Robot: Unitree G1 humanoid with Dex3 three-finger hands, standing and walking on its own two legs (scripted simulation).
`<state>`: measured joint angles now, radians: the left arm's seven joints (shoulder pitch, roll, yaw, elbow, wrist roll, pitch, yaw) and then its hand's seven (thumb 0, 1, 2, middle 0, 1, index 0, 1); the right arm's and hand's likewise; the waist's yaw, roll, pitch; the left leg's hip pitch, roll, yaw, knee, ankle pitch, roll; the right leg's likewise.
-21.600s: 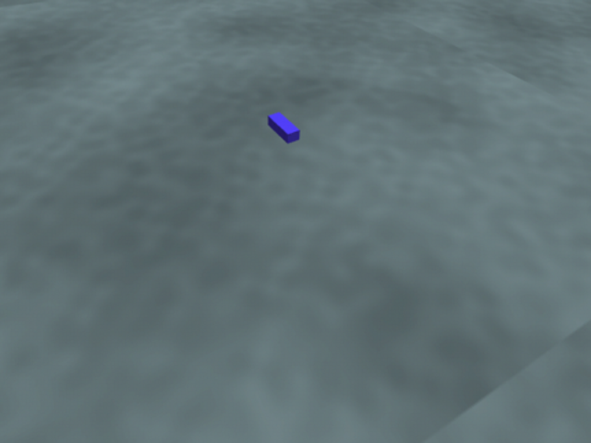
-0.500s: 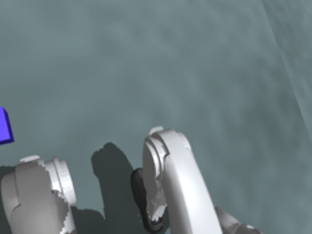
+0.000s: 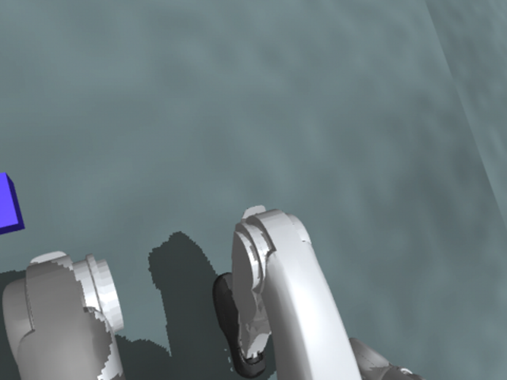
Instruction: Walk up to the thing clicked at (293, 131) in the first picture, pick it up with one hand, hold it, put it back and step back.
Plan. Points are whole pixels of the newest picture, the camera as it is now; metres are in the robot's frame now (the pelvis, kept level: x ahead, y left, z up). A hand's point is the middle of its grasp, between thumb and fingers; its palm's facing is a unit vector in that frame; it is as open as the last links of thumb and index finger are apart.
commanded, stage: close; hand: left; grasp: from above
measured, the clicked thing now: out of the picture +0.39 +0.35 -0.26
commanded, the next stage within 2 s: settle in 0.36 s
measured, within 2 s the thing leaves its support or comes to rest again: leaves its support in 0.84 s
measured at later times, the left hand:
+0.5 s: hand out of the picture +0.38 +0.34 -0.24, palm faces -0.44 -0.17 -0.88, open 11.7 cm
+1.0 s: hand out of the picture +0.38 +0.35 -0.19, palm faces -0.37 -0.16 -0.91, open 11.0 cm
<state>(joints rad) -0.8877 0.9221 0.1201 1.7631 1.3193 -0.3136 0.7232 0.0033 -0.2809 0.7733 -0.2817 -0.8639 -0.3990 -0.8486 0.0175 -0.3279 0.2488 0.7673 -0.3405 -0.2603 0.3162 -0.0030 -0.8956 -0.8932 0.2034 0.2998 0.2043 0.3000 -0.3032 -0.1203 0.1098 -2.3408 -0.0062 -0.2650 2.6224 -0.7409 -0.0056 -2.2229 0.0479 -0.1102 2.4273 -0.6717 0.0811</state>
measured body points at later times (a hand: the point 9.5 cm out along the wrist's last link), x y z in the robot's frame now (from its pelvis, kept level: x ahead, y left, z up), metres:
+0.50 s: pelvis +0.00 +0.00 +0.00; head +0.24 +0.14 +0.36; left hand +0.40 +0.34 -0.19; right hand +0.10 -0.25 -0.07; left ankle +0.06 +0.12 -0.25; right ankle +0.12 -0.14 -0.25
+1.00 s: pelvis +0.01 +0.00 +0.01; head +0.22 +0.12 +0.39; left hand +0.40 +0.36 -0.14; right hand +0.11 -0.26 -0.07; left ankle +0.06 +0.12 -0.25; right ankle +0.12 -0.14 -0.25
